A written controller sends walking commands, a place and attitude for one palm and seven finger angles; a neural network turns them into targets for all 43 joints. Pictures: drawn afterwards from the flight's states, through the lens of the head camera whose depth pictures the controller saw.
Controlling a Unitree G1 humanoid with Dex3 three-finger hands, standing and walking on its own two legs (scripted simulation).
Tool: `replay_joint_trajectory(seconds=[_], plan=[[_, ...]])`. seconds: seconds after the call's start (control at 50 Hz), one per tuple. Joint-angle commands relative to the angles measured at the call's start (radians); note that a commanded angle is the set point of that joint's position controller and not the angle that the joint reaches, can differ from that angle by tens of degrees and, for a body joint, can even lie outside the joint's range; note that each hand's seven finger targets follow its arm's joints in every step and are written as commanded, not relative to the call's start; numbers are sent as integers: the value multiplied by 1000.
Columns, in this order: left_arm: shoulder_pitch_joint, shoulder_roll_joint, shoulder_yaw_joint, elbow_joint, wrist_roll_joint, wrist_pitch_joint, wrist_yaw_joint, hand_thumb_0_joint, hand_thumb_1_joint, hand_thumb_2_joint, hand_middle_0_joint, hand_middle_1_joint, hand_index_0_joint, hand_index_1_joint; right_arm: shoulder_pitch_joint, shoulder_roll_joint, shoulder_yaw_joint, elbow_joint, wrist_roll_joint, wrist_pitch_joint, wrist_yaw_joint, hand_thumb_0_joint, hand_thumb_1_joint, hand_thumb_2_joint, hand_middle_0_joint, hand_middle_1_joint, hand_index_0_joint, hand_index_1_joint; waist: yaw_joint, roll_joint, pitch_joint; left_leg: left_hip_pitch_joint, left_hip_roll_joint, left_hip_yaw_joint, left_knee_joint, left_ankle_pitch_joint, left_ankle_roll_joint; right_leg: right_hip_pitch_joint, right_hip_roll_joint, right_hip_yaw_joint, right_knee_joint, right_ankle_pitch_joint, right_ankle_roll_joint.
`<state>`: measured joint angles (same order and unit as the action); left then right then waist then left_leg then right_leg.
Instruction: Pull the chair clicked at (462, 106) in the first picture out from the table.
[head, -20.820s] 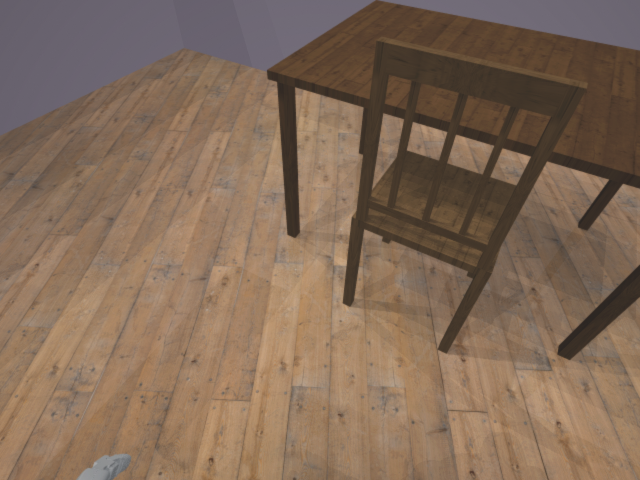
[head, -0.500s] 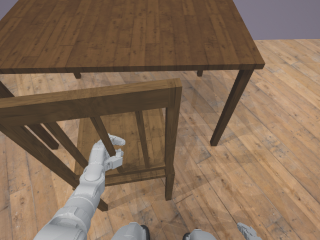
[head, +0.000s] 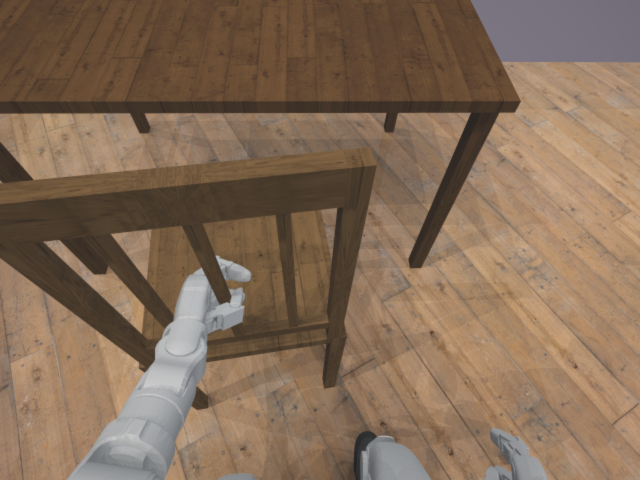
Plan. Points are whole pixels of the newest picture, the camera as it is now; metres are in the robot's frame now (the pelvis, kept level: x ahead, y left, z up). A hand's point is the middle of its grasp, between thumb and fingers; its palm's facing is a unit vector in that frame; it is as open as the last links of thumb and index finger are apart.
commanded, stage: step backward, pulling the chair out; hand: left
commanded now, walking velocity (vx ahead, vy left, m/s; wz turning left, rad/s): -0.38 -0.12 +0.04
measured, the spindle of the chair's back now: (220, 288) +0.36 +0.14 -0.04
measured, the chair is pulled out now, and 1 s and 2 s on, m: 0.24 0.40 0.61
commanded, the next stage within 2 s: stop walking, hand still on the chair in 1.40 s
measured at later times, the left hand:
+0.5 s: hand (229, 354) +0.27 +0.12 -0.06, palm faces -0.01 -0.98 -0.20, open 5.0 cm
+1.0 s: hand (224, 436) +0.18 +0.12 -0.06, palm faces -0.01 -0.98 -0.19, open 5.0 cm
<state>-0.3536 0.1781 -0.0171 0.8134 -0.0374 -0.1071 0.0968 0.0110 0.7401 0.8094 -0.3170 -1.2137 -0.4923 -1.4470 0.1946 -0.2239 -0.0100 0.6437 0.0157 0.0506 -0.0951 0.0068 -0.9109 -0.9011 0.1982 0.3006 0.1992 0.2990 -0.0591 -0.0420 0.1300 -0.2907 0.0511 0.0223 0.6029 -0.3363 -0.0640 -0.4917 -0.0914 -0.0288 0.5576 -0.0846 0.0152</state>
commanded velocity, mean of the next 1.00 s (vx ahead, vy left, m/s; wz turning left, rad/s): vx -0.38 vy -0.05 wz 0.05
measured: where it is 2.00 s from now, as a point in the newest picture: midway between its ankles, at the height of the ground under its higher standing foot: outside the picture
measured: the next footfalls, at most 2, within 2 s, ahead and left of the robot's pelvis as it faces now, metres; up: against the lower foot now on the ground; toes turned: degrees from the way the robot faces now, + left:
right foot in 0.48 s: -0.04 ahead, -0.13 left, +0.00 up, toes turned -5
left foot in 0.74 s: -0.05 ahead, +0.15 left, +0.00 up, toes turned +0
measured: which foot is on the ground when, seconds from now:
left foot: down 0.00-0.58, up 0.60-0.72, down 0.74-1.00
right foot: down 0.00-0.30, up 0.32-0.46, down 0.48-1.00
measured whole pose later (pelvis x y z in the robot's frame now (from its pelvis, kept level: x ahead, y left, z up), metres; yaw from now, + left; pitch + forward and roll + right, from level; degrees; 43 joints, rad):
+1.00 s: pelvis -0.15 -0.01 +0.01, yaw -2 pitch +1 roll -2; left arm -0.33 0.16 0.00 0.84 -0.04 -0.16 0.09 0.01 0.74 0.81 -0.32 -1.21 -0.49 -1.45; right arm 0.16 -0.20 0.01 0.67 0.01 0.05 -0.08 0.01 -0.91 -0.90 0.20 0.30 0.20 0.30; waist -0.02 0.05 0.16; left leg -0.38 0.11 -0.02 0.59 -0.20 -0.06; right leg -0.33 0.01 -0.06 0.52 -0.20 -0.01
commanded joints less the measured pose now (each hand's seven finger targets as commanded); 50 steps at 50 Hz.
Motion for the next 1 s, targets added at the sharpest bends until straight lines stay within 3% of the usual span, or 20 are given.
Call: replay_joint_trajectory(seconds=[0.0,0.14,0.22,0.24,0.28,0.3,0.32,0.36,0.4,0.46,0.5,0.54,0.6,0.68,0.72,0.76,0.8,0.84,0.92,0.98], plan=[[-180,79,2,-223,28,-89,2,0,900,900,-500,-1450,-500,-1450,13,-151,-53,-94,-4,-17,-8,0,-900,-900,200,300,200,300,25,141,-401,-87,133,-52,-118,204,51,332,-57,61,51,173,-47],[-256,166,63,-75,40,-94,15,0,900,900,-500,-1450,-500,-1450,59,-121,-38,-12,13,-46,-13,0,-900,-900,200,300,200,300,33,-204,-407,-21,-43,10,197,-181,41,191,-229,214,-334,-248,-102],[-273,123,36,-38,43,-93,14,0,900,900,-500,-1450,-500,-1450,69,-127,-12,7,11,-61,-19,0,-900,-900,200,300,200,300,6,-158,-421,74,-8,5,-93,-45,52,189,-158,70,-217,-174,-42],[-261,108,25,-39,42,-99,11,0,900,900,-500,-1450,-500,-1450,67,-149,-17,-4,7,-63,-26,0,-900,-900,200,300,200,300,10,-69,-406,45,39,-60,-211,-15,75,190,-93,35,-142,-193,-13],[-248,55,-19,-110,45,-104,7,0,900,900,-500,-1450,-500,-1450,25,-182,-33,-61,-13,-49,-24,0,-900,-900,200,300,200,300,30,373,-331,-118,254,-259,-359,31,168,189,47,-36,254,-272,11],[-271,58,-15,-152,50,-100,11,0,900,900,-500,-1450,-500,-1450,-23,-159,-32,-85,-25,-42,-13,0,-900,-900,200,300,200,300,49,442,-289,-226,320,-305,-393,-2,209,204,56,-8,458,-321,-5],[-320,45,-20,-155,42,-98,15,0,900,900,-500,-1450,-500,-1450,-46,-129,-21,-74,-16,-41,-10,0,-900,-900,200,300,200,300,40,375,-254,-228,322,-280,-346,150,223,170,47,21,527,-332,-14],[-349,55,-2,-129,22,-106,14,0,900,900,-500,-1450,-500,-1450,9,-142,-41,-27,-7,-50,-5,0,-900,-900,200,300,200,300,47,170,-298,54,304,-218,-144,629,197,104,45,13,249,-346,-16],[-339,24,-22,-72,36,-123,14,0,900,900,-500,-1450,-500,-1450,78,-166,-60,15,-10,-74,10,0,-900,-900,200,300,200,300,26,208,-353,330,251,-194,-51,832,139,91,53,-22,-53,-195,-29],[-343,77,-14,-33,67,-158,-1,0,900,900,-500,-1450,-500,-1450,92,-164,-51,35,-15,-72,11,0,-900,-900,200,300,200,300,6,211,-421,241,198,-128,-1,811,88,334,-1,32,-177,295,-52],[-364,108,-10,-44,64,-169,-3,0,900,900,-500,-1450,-500,-1450,58,-131,-36,18,-4,-57,1,0,-900,-900,200,300,200,300,2,128,-416,78,132,-46,-3,525,34,440,-116,102,-109,567,-88],[-312,181,67,-7,36,-150,11,0,900,900,-500,-1450,-500,-1450,31,-156,-61,14,12,-52,-19,0,-900,-900,200,300,200,300,20,-112,-505,-49,29,-37,129,73,15,577,-217,178,-83,867,-143],[-243,175,75,-26,34,-129,7,0,900,900,-500,-1450,-500,-1450,-21,-136,-40,-18,13,-48,-14,0,-900,-900,200,300,200,300,51,-63,-465,-133,9,-118,194,-118,24,517,-291,194,-96,692,-173],[-163,146,60,-102,21,-98,17,0,900,900,-500,-1450,-500,-1450,-16,-141,-21,-35,8,-34,-30,0,-900,-900,200,300,200,300,30,-69,-488,9,45,-84,-126,191,28,504,-191,89,-15,581,-99],[-172,102,20,-193,15,-90,14,0,900,900,-500,-1450,-500,-1450,-22,-174,-41,-68,1,-21,-29,0,-900,-900,200,300,200,300,26,67,-476,123,156,-171,-175,666,87,386,-48,25,27,367,-24],[-183,67,-2,-210,22,-91,5,0,900,900,-500,-1450,-500,-1450,-5,-162,-43,-86,1,-5,-12,0,-900,-900,200,300,200,300,23,130,-435,160,205,-163,-157,722,120,310,22,13,21,148,-11],[-230,52,-29,-275,36,-96,-3,0,900,900,-500,-1450,-500,-1450,-46,-140,-33,-101,-19,-5,1,0,-900,-900,200,300,200,300,26,357,-398,74,239,-189,-212,652,136,274,29,-1,137,-156,-20],[-225,56,-12,-262,37,-103,4,0,900,900,-500,-1450,-500,-1450,-31,-140,-39,-88,-23,-14,11,0,-900,-900,200,300,200,300,34,390,-370,75,269,-192,-198,631,162,227,45,4,135,-301,-30],[-241,84,-2,-193,42,-127,1,0,900,900,-500,-1450,-500,-1450,25,-138,-48,-52,-7,-31,11,0,-900,-900,200,300,200,300,14,160,-440,165,187,-117,-19,667,98,347,-9,47,-125,272,-40],[-285,190,58,-116,42,-131,7,0,900,900,-500,-1450,-500,-1450,4,-140,-57,-26,10,-39,-16,0,-900,-900,200,300,200,300,9,-125,-452,0,10,-39,180,-12,17,373,-228,202,-177,509,-148]])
